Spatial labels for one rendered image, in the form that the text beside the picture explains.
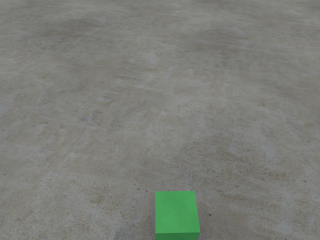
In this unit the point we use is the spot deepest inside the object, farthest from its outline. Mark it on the carton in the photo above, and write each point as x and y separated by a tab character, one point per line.
176	215

